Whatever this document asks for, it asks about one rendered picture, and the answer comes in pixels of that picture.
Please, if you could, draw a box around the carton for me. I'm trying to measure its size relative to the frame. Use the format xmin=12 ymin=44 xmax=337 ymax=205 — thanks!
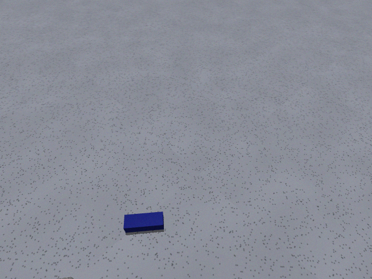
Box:
xmin=124 ymin=212 xmax=164 ymax=233

